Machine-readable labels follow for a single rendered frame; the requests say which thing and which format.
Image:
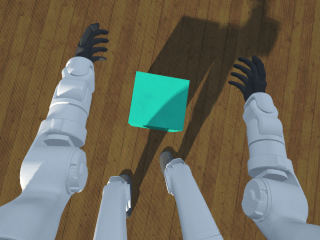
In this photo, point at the left robot forearm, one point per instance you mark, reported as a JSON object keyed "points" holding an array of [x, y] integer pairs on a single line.
{"points": [[69, 109]]}

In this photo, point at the robot left foot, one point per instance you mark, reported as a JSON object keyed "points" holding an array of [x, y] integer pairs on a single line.
{"points": [[127, 179]]}

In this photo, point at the robot left hand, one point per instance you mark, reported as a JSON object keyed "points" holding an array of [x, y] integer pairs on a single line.
{"points": [[87, 41]]}

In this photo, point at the left robot upper arm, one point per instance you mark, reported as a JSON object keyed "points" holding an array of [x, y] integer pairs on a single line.
{"points": [[50, 176]]}

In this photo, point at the robot right hand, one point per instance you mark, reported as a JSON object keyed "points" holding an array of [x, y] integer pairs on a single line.
{"points": [[256, 81]]}

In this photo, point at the right robot forearm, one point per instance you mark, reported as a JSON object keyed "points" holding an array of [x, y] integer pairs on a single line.
{"points": [[266, 144]]}

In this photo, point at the carton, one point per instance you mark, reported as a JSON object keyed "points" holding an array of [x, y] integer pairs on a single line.
{"points": [[158, 102]]}

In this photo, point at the right robot upper arm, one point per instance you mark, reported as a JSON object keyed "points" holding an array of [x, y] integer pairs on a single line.
{"points": [[278, 209]]}

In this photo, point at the robot left shin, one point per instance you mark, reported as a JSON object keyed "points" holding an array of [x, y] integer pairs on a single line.
{"points": [[114, 179]]}

